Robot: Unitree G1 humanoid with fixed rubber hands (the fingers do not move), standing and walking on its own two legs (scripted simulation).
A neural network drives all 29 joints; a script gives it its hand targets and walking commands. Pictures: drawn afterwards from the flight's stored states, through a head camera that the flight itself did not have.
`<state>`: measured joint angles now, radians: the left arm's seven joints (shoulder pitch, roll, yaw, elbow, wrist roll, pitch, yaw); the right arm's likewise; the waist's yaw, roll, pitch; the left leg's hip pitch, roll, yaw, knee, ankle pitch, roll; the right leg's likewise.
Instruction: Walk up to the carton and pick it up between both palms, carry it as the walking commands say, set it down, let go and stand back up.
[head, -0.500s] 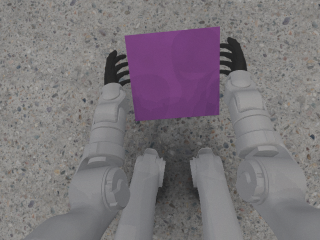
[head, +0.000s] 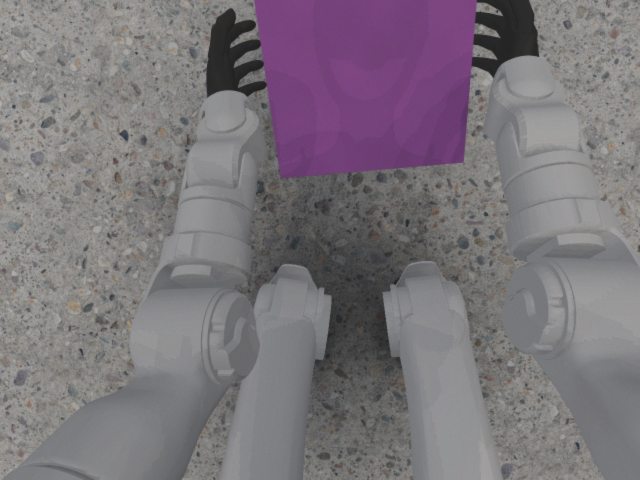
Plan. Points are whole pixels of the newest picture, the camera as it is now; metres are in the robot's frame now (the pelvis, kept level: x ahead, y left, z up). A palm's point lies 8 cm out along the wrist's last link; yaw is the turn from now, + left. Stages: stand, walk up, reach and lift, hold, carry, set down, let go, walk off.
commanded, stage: set down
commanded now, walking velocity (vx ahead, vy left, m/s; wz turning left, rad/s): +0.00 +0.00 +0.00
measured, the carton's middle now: (358, 67) +0.57 -0.02 -0.24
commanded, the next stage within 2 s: none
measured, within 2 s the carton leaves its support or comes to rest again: neither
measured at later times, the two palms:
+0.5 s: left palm (238, 88) +0.53 +0.13 -0.19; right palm (487, 58) +0.55 -0.17 -0.19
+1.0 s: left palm (235, 76) +0.55 +0.14 -0.21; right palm (482, 44) +0.57 -0.16 -0.21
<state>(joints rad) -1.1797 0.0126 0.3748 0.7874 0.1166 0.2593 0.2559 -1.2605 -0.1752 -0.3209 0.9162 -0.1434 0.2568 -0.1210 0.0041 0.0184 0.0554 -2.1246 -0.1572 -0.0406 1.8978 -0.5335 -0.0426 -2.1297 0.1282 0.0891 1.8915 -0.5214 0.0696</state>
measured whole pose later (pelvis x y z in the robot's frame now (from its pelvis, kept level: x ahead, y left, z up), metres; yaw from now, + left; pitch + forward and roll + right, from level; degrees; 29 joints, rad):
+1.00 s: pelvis +0.01 -0.01 -0.06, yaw +3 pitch +43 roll +3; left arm -1.34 0.08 0.48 0.82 0.11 0.22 0.16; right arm -1.47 -0.23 -0.38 0.98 -0.21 0.23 0.01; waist -0.01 0.05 0.21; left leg -2.24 -0.19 -0.01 2.10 -0.61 -0.06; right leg -2.25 0.11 0.09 2.13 -0.62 0.05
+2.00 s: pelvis +0.03 -0.01 -0.06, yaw +3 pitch +44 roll +3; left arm -1.34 0.08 0.55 0.84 0.17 0.16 0.08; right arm -1.45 -0.21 -0.45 0.98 -0.24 0.16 0.07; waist -0.01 0.05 0.19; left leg -2.25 -0.18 -0.02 2.13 -0.66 -0.07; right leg -2.26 0.11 0.07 2.16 -0.66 0.04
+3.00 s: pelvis +0.00 -0.03 -0.06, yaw +4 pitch +36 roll +2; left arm -1.42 0.27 0.18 0.97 -0.14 0.12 0.14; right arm -1.48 -0.42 -0.15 1.12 0.12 0.10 -0.02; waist -0.01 0.04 0.40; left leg -2.15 -0.11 -0.01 2.12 -0.59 -0.06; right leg -2.15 0.07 0.02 2.15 -0.62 0.00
